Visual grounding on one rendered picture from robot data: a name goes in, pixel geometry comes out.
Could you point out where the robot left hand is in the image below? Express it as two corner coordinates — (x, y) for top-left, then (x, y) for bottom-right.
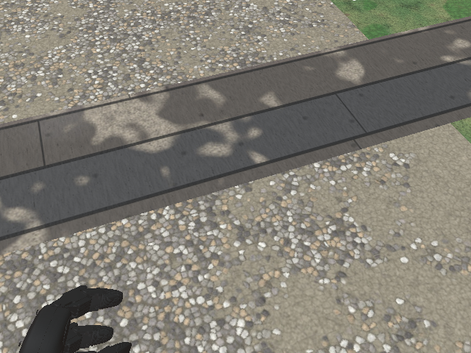
(18, 285), (132, 353)

